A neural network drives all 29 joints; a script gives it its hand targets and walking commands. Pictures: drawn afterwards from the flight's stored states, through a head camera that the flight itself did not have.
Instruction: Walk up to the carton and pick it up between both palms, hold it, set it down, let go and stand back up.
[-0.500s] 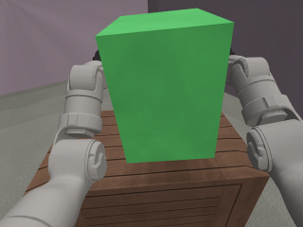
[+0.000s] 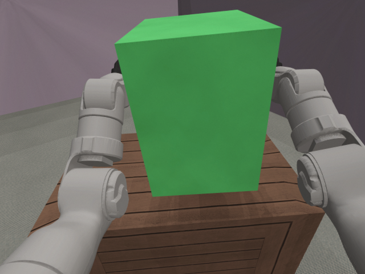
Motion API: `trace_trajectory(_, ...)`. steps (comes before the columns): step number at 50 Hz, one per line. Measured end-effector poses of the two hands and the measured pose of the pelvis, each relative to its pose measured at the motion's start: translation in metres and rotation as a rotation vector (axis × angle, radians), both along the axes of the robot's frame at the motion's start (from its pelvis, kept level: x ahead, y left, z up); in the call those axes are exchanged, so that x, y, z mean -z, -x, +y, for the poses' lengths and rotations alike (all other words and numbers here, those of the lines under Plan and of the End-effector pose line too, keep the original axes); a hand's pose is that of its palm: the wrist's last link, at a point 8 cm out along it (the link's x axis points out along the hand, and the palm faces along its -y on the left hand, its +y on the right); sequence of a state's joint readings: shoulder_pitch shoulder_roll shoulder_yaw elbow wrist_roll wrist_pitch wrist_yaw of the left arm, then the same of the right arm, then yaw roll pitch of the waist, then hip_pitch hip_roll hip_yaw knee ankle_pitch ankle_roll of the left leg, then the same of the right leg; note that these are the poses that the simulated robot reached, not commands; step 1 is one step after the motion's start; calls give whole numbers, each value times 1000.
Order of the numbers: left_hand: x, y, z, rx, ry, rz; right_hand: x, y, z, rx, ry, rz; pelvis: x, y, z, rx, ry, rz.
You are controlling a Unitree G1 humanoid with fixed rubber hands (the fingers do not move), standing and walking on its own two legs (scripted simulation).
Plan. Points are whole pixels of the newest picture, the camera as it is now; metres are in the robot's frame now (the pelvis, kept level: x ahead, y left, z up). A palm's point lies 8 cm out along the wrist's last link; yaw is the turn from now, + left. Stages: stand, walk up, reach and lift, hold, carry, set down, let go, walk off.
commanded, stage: hold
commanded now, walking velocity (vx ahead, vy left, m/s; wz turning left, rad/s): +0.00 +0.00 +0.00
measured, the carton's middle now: (197, 98) +0.38 -0.01 +0.28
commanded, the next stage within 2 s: none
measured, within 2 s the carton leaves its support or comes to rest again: neither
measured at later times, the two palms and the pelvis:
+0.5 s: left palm (119, 85) +0.36 +0.15 +0.32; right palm (272, 80) +0.37 -0.16 +0.32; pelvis +0.00 +0.00 +0.00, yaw +0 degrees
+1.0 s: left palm (119, 86) +0.36 +0.15 +0.32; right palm (272, 81) +0.37 -0.16 +0.32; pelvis +0.00 +0.00 +0.00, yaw +0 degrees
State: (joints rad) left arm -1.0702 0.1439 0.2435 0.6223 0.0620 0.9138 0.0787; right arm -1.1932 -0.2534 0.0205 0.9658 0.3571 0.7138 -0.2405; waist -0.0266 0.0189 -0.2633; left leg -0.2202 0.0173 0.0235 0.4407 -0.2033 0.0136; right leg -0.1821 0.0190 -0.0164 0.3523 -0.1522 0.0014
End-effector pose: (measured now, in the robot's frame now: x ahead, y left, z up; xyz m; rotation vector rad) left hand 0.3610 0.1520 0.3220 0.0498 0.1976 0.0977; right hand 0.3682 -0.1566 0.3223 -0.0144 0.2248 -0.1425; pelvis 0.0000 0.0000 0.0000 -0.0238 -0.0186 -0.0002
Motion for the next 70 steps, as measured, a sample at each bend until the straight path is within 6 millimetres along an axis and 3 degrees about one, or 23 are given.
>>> trace_trajectory(70,-4,3,2,-2,-1,-11,-4,3,2,-4,9,-7,0,1,0,0,0,-1)
